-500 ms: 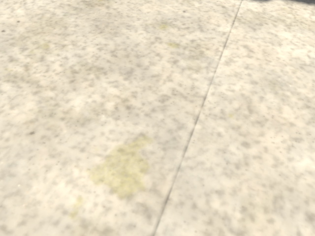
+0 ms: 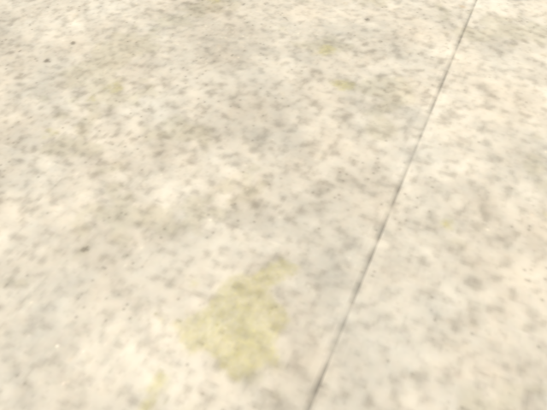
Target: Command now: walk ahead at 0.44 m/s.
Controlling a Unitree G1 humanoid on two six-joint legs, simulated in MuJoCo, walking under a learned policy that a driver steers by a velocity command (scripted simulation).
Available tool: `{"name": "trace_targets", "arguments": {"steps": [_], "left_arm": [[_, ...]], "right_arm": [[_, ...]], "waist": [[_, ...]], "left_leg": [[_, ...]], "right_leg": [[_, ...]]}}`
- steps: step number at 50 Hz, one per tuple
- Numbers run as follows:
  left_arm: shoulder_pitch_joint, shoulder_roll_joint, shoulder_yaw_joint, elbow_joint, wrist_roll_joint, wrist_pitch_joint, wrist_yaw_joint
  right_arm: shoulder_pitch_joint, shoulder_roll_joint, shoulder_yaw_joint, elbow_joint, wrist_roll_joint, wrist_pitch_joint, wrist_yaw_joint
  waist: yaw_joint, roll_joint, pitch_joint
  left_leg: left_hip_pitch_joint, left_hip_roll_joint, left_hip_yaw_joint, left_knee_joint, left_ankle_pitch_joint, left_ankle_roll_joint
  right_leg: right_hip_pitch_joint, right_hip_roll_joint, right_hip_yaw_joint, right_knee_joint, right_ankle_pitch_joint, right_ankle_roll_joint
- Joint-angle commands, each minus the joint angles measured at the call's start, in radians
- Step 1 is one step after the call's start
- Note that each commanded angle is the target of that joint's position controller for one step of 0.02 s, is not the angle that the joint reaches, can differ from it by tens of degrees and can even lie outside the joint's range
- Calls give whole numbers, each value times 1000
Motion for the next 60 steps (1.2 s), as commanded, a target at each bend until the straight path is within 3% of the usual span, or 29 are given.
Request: {"name": "trace_targets", "arguments": {"steps": [1,5,7,8,9,10,11,12,14,16,19,22,26,29,32,34,35,36,37,38,39,40,41,42,43,47,52,57,60], "left_arm": [[-11,205,39,-53,-4,-12,21],[10,208,48,-36,-23,-10,20],[-19,230,58,-46,-18,-1,18],[-26,216,53,-53,-10,4,16],[-39,178,38,-81,7,7,15],[101,26,0,-96,-7,-4,14],[75,117,21,-83,-33,-17,11],[-12,188,44,-116,-55,-20,11],[-86,174,51,-136,-32,-12,21],[-40,132,55,-126,-29,18,21],[-83,116,59,-159,-24,50,24],[-147,125,64,-192,-15,54,18],[-271,110,53,-234,-10,43,-11],[-373,98,41,-284,-11,41,-31],[-419,110,41,-328,-15,44,-48],[-383,139,54,-342,-14,47,-52],[-297,166,71,-329,-17,49,-51],[-133,217,103,-287,-23,49,-44],[51,314,146,-239,-27,57,-23],[19,433,159,-246,-33,50,-16],[40,353,131,-289,-16,29,-25],[11,288,112,-276,-5,14,-30],[-44,255,102,-284,-11,6,-29],[-126,216,90,-301,-11,6,-27],[-173,187,79,-323,0,5,-22],[-145,224,86,-325,-7,-3,2],[-76,236,90,-309,-14,9,22],[-17,229,90,-287,-20,23,28],[-46,229,92,-297,-15,37,33]], "right_arm": [[-160,2,17,-101,2,-10,11],[-191,-64,1,-128,10,-12,18],[-91,-113,-22,-107,4,-17,14],[59,-150,-45,-62,6,-16,6],[252,-207,-65,-23,-5,-14,-7],[331,-289,-78,1,-28,-10,-2],[316,-197,-52,-2,-25,-12,2],[221,-144,-34,-9,-16,-17,1],[84,-88,-17,-13,-21,-26,4],[28,-57,-13,0,-31,-38,7],[32,-84,-23,26,-32,-49,-2],[71,-111,-32,47,-37,-46,-19],[106,-144,-40,58,-30,-32,-34],[163,-169,-49,75,-19,-16,-36],[192,-189,-60,84,-2,7,-31],[174,-215,-67,78,7,20,-30],[156,-226,-70,71,11,28,-30],[138,-219,-65,64,15,37,-30],[149,-181,-48,45,-6,33,-33],[212,-22,-1,-20,-43,4,-24],[118,-98,-7,-34,1,-42,-14],[23,-147,-21,-63,39,-63,-8],[22,-136,-16,-58,24,-74,-14],[34,-143,-22,-42,-5,-74,-22],[56,-152,-30,-35,-14,-62,-22],[20,-113,-24,-60,-33,-23,-19],[-158,-72,-3,-116,-23,-30,-5],[-219,-113,-12,-153,-11,-48,17],[-112,-147,-30,-131,-11,-62,17]], "waist": [[10,-112,80],[-19,-119,99],[-88,-130,27],[-160,-121,-66],[-237,-64,-208],[-171,230,-387],[-185,232,-377],[-165,174,-200],[-102,75,-62],[-46,101,-34],[-29,60,14],[-39,27,38],[-80,6,69],[-123,-3,101],[-132,8,112],[-94,40,67],[-40,53,6],[52,37,-82],[120,-54,-183],[-8,-327,-243],[56,-184,-366],[67,-125,-232],[26,-72,-163],[-20,-43,-113],[-55,-60,-95],[-72,-43,-46],[-6,-100,1],[11,-119,7],[-52,-161,-25]], "left_leg": [[68,-38,41,-249,145,-19],[116,-40,-18,-369,159,17],[274,-75,-1,-388,106,48],[476,-94,15,-392,86,73],[779,41,-119,-357,42,124],[1074,313,-578,-486,-231,257],[1001,330,-765,-637,-381,258],[859,308,-612,-657,-413,211],[589,236,-370,-704,-211,168],[462,187,-217,-759,-113,151],[413,191,-101,-814,-33,175],[463,200,-25,-829,9,184],[517,187,96,-830,59,162],[607,210,143,-808,78,155],[707,235,173,-744,143,139],[737,235,204,-622,448,118],[728,221,226,-483,644,103],[663,179,262,-261,736,70],[415,138,265,54,494,13],[-39,-68,170,401,-389,-55],[-143,-95,-79,512,-439,-35],[-238,-52,-82,503,-337,-8],[-206,-4,-85,424,-247,12],[-125,32,-91,334,-186,9],[-50,54,-100,282,-145,6],[-14,32,-71,91,-39,-50],[56,-47,-51,-290,253,-68],[98,-75,-87,-423,234,-35],[237,-92,-66,-459,115,9]], "right_leg": [[-118,-193,99,-163,338,-147],[-27,-269,146,-125,368,-133],[-4,-259,133,16,609,-108],[-52,-211,105,188,692,-84],[-240,-153,76,471,508,-49],[-565,13,26,850,-99,9],[-654,-3,144,1006,-259,1],[-733,-54,129,1057,-188,-14],[-669,-137,98,990,-41,-23],[-568,-174,105,934,13,-22],[-613,-183,107,884,76,-3],[-700,-177,127,775,210,17],[-695,-165,52,564,343,23],[-714,-161,7,453,321,7],[-713,-142,-37,389,205,-26],[-610,-85,-95,370,98,-62],[-483,-36,-130,359,68,-86],[-254,28,-155,295,117,-121],[69,-39,11,276,121,-175],[346,-290,597,151,-77,-351],[399,-367,845,-10,-167,-390],[337,-351,706,-25,-57,-337],[205,-307,570,-5,46,-301],[62,-263,462,-3,146,-271],[-31,-232,399,-24,221,-259],[-155,-188,297,-72,396,-264],[-215,-115,229,-57,297,-194],[-114,-164,344,46,236,-170],[-78,-165,395,160,356,-144]]}}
